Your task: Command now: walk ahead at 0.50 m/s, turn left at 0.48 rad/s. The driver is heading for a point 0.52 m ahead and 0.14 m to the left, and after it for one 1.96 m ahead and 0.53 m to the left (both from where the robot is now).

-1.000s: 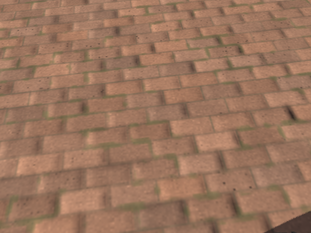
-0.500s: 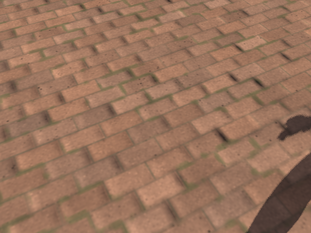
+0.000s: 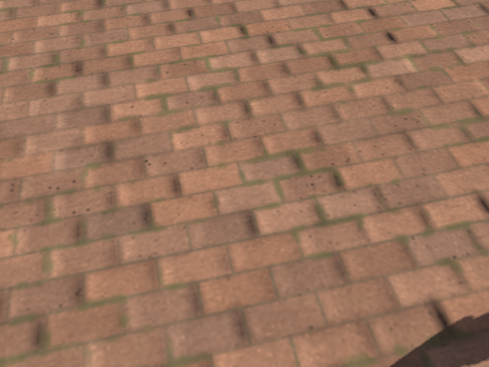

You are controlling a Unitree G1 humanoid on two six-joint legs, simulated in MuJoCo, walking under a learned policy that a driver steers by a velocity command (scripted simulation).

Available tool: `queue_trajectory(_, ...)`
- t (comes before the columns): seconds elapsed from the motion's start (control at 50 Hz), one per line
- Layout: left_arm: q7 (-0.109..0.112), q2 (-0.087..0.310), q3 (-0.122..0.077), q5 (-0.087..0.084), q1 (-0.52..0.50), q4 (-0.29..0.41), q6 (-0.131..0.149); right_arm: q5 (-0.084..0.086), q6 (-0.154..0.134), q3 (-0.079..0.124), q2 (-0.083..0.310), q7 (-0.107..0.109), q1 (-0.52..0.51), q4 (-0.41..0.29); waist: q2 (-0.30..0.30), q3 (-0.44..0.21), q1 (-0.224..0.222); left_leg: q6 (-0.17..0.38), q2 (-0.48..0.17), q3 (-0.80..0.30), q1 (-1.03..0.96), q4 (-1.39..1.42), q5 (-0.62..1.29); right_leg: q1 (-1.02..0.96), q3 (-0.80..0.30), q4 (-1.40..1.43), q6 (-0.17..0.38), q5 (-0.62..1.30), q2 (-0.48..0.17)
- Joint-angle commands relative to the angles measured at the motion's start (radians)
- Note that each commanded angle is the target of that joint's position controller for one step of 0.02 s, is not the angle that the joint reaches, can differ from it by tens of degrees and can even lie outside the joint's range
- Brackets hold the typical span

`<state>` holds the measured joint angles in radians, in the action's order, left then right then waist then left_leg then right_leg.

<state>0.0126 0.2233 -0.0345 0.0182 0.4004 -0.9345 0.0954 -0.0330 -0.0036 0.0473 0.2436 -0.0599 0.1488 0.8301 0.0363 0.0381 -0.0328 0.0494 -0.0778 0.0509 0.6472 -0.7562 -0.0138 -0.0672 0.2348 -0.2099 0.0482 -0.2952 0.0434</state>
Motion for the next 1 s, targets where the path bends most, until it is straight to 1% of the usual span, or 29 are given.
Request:
queue_trajectory(0.02, 0.011, 0.139, -0.028, 0.002, 0.023, 0.026, 0.005, -0.004, -0.014, -0.005, 0.029, -0.009, -0.122, -0.103, -0.095, 0.074, -0.006, 0.038, 0.024, 0.059, -0.018, 0.098, -0.022, 0.017, -0.041, 0.025, 0.082, 0.595, -0.300)
queue_trajectory(0.08, 0.021, 0.179, -0.037, 0.007, 0.009, 0.019, -0.011, -0.007, -0.012, 0.008, 0.056, 0.002, -0.053, -0.096, -0.128, 0.008, 0.038, 0.101, 0.112, 0.117, -0.147, 0.126, -0.174, -0.061, 0.007, -0.175, 0.063, 1.024, -0.310)
queue_trajectory(0.1, 0.022, 0.195, -0.042, 0.010, 0.002, 0.020, -0.022, -0.007, -0.015, 0.018, 0.073, 0.007, 0.027, -0.076, -0.131, -0.042, 0.074, 0.127, 0.149, 0.123, -0.236, 0.142, -0.226, -0.062, 0.014, -0.317, 0.062, 1.097, -0.310)
queue_trajectory(0.12, 0.021, 0.206, -0.044, 0.007, -0.005, 0.025, -0.032, -0.012, -0.024, 0.035, 0.098, 0.015, 0.153, -0.039, -0.112, -0.116, 0.131, 0.158, 0.178, 0.107, -0.404, 0.210, -0.219, 0.001, 0.023, -0.519, 0.050, 1.018, -0.300)
queue_trajectory(0.14, 0.017, 0.191, -0.040, 0.006, -0.012, 0.050, -0.032, -0.024, -0.028, 0.065, 0.178, 0.031, 0.303, 0.000, -0.028, -0.208, 0.197, 0.211, 0.068, -0.072, -0.650, 0.273, -0.286, 0.199, 0.029, -0.813, 0.019, 0.728, -0.269)
queue_trajectory(0.16, -0.008, 0.063, -0.015, -0.003, 0.038, 0.120, -0.025, -0.014, -0.022, 0.096, 0.302, 0.043, 0.267, -0.015, 0.225, -0.281, 0.108, 0.382, -0.241, -0.625, -0.960, 0.337, -0.252, 0.672, -0.023, -1.194, -0.048, -0.229, -0.050)
queue_trajectory(0.18, -0.011, 0.149, -0.029, 0.004, -0.105, 0.150, -0.011, 0.020, -0.010, 0.095, 0.286, 0.044, 0.301, -0.022, 0.053, -0.310, 0.172, 0.393, -0.256, -0.784, -0.967, 0.457, -0.252, 0.797, -0.253, -1.269, -0.043, -0.217, -0.026)
queue_trajectory(0.2, -0.016, 0.138, -0.024, -0.008, -0.166, 0.177, 0.004, 0.023, -0.007, 0.086, 0.254, 0.054, 0.237, -0.012, 0.015, -0.159, 0.140, 0.356, -0.243, -0.619, -0.851, 0.477, -0.185, 0.851, -0.275, -1.218, -0.032, -0.102, -0.093)
queue_trajectory(0.22, -0.013, 0.136, -0.021, -0.009, -0.153, 0.168, 0.013, 0.026, -0.010, 0.072, 0.196, 0.056, 0.192, -0.013, -0.049, -0.079, 0.094, 0.310, -0.202, -0.524, -0.710, 0.492, -0.064, 0.795, -0.267, -1.114, -0.031, -0.035, -0.129)
queue_trajectory(0.24, -0.011, 0.133, -0.023, 0.003, -0.144, 0.159, 0.006, 0.028, -0.017, 0.062, 0.165, 0.059, 0.147, -0.017, -0.070, -0.035, 0.053, 0.273, -0.146, -0.439, -0.609, 0.501, 0.037, 0.732, -0.270, -1.045, -0.039, -0.022, -0.150)
queue_trajectory(0.26, -0.012, 0.128, -0.021, 0.020, -0.115, 0.156, -0.014, 0.033, -0.024, 0.053, 0.139, 0.061, 0.120, -0.023, -0.057, -0.037, 0.021, 0.257, -0.107, -0.378, -0.541, 0.515, 0.104, 0.663, -0.272, -1.001, -0.054, -0.018, -0.159)
queue_trajectory(0.28, -0.015, 0.121, -0.021, 0.029, -0.102, 0.154, -0.034, 0.035, -0.034, 0.049, 0.133, 0.059, 0.117, -0.025, -0.048, -0.048, 0.008, 0.253, -0.085, -0.347, -0.511, 0.521, 0.146, 0.629, -0.270, -0.969, -0.066, -0.021, -0.160)
queue_trajectory(0.34, -0.024, 0.098, -0.016, 0.031, -0.146, 0.180, -0.063, 0.034, -0.054, 0.057, 0.171, 0.054, 0.158, -0.016, -0.029, -0.036, 0.007, 0.246, -0.040, -0.305, -0.463, 0.544, 0.166, 0.646, -0.241, -0.858, -0.097, 0.034, -0.156)
queue_trajectory(0.4, -0.026, 0.102, -0.014, 0.028, -0.280, 0.228, -0.067, 0.033, -0.052, 0.059, 0.175, 0.053, 0.217, -0.009, 0.000, 0.001, 0.053, 0.216, -0.020, -0.321, -0.486, 0.560, 0.105, 0.720, -0.236, -0.707, -0.113, 0.157, -0.153)
queue_trajectory(0.48, -0.033, 0.102, -0.007, 0.019, -0.409, 0.272, -0.060, 0.030, -0.048, 0.062, 0.181, 0.057, 0.290, -0.002, 0.021, 0.000, 0.110, 0.190, -0.017, -0.350, -0.580, 0.521, 0.134, 0.748, -0.243, -0.542, -0.110, 0.261, -0.120)
queue_trajectory(0.56, -0.036, 0.115, -0.001, 0.011, -0.485, 0.313, -0.043, 0.017, -0.045, 0.064, 0.195, 0.067, 0.321, -0.006, 0.035, 0.001, 0.130, 0.177, -0.041, -0.400, -0.648, 0.447, 0.238, 0.707, -0.249, -0.422, -0.087, 0.240, -0.077)
queue_trajectory(0.6, -0.032, 0.139, -0.007, 0.007, -0.419, 0.305, -0.034, 0.014, -0.046, 0.068, 0.213, 0.074, 0.274, -0.023, 0.048, -0.006, 0.084, 0.143, -0.048, -0.425, -0.616, 0.403, 0.270, 0.568, -0.262, -0.346, -0.063, 0.189, -0.058)
queue_trajectory(0.62, -0.025, 0.159, -0.015, 0.005, -0.339, 0.282, -0.029, 0.013, -0.049, 0.071, 0.224, 0.072, 0.239, -0.034, 0.052, -0.031, 0.044, 0.121, -0.037, -0.426, -0.574, 0.344, 0.342, 0.437, -0.254, -0.319, -0.046, 0.146, -0.032)
queue_trajectory(0.64, -0.015, 0.182, -0.027, 0.007, -0.212, 0.245, -0.020, 0.018, -0.054, 0.070, 0.227, 0.066, 0.216, -0.039, 0.018, -0.090, -0.020, 0.098, 0.009, -0.402, -0.536, 0.205, 0.388, 0.263, -0.242, -0.261, -0.025, 0.151, -0.016)
queue_trajectory(0.66, 0.001, 0.236, -0.043, 0.024, -0.070, 0.224, -0.007, 0.028, -0.063, 0.059, 0.187, 0.055, 0.216, -0.050, -0.063, -0.199, -0.082, 0.070, 0.080, -0.340, -0.436, -0.030, 0.262, 0.040, -0.359, -0.222, 0.016, 0.062, -0.141)
queue_trajectory(0.68, 0.015, 0.323, -0.061, 0.048, 0.020, 0.234, -0.011, 0.057, -0.067, 0.034, 0.085, 0.055, 0.268, -0.089, -0.240, -0.328, -0.080, 0.035, 0.205, -0.216, -0.182, -0.324, -0.267, -0.207, -0.731, -0.151, 0.086, -0.126, -0.420)
queue_trajectory(0.7, 0.009, 0.326, -0.067, 0.033, -0.037, 0.230, -0.027, 0.034, -0.059, 0.037, 0.129, 0.057, 0.329, -0.098, -0.336, -0.341, -0.007, 0.038, 0.208, -0.179, -0.036, -0.458, -0.538, -0.176, -1.035, -0.056, 0.158, -0.183, -0.500)
queue_trajectory(0.72, 0.005, 0.221, -0.047, 0.023, -0.115, 0.249, -0.035, 0.014, -0.043, 0.042, 0.166, 0.061, 0.299, -0.065, -0.161, -0.188, 0.014, 0.040, 0.128, -0.183, 0.001, -0.513, -0.450, -0.042, -0.910, -0.056, 0.150, -0.265, -0.465)
queue_trajectory(0.74, 0.001, 0.152, -0.031, 0.015, -0.161, 0.250, -0.035, 0.008, -0.038, 0.040, 0.159, 0.049, 0.237, -0.065, -0.072, -0.087, 0.012, 0.032, 0.096, -0.164, -0.015, -0.478, -0.374, 0.081, -0.744, -0.037, 0.131, -0.193, -0.405)
queue_trajectory(0.76, 0.000, 0.130, -0.023, 0.018, -0.181, 0.245, -0.033, 0.007, -0.032, 0.038, 0.139, 0.041, 0.217, -0.070, -0.089, -0.047, 0.028, 0.023, 0.068, -0.152, -0.041, -0.435, -0.338, 0.150, -0.617, -0.012, 0.104, -0.078, -0.355)
queue_trajectory(0.8, -0.001, 0.129, -0.022, 0.011, -0.153, 0.215, -0.016, -0.008, -0.009, 0.034, 0.124, 0.023, 0.207, -0.073, -0.145, -0.023, 0.039, 0.007, 0.043, -0.131, -0.071, -0.411, -0.309, 0.210, -0.461, 0.012, 0.090, 0.113, -0.306)
queue_trajectory(0.86, -0.015, 0.140, -0.029, 0.000, -0.104, 0.182, 0.012, -0.006, 0.001, 0.026, 0.101, 0.008, 0.144, -0.105, -0.133, -0.027, 0.040, -0.003, 0.039, -0.136, -0.026, -0.378, -0.244, 0.197, -0.369, 0.040, 0.115, 0.276, -0.309)
queue_trajectory(0.92, -0.022, 0.141, -0.031, 0.004, -0.073, 0.152, 0.016, -0.006, -0.003, 0.015, 0.085, 0.003, 0.059, -0.130, -0.125, -0.003, 0.030, -0.018, 0.042, -0.138, 0.027, -0.250, -0.157, 0.177, -0.286, 0.070, 0.125, 0.314, -0.292)
queue_trajectory(1.0, -0.027, 0.154, -0.033, -0.003, -0.045, 0.120, 0.011, -0.006, -0.015, -0.010, 0.055, -0.009, -0.086, -0.168, -0.131, 0.019, 0.003, -0.021, 0.044, -0.045, -0.076, 0.025, -0.051, 0.199, -0.176, 0.075, 0.103, 0.361, -0.256)
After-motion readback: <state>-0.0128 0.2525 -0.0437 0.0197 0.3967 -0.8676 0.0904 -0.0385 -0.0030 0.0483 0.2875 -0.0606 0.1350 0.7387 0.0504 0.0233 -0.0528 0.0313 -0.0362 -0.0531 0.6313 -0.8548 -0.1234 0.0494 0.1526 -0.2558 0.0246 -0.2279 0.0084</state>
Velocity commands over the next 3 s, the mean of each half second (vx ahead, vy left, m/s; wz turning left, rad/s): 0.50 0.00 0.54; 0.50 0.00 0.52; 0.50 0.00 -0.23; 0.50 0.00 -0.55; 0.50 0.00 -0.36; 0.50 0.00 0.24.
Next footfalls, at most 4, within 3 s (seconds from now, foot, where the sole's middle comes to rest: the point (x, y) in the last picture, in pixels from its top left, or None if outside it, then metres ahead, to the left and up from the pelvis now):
0.14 left None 0.23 0.09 -0.78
0.66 right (265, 332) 0.57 0.01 -0.78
1.16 left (153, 302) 0.65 0.33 -0.78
1.68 right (186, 208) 0.99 0.27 -0.78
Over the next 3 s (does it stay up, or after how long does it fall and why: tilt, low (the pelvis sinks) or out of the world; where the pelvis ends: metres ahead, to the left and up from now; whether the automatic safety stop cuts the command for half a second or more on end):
stays up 1.51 0.32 0.01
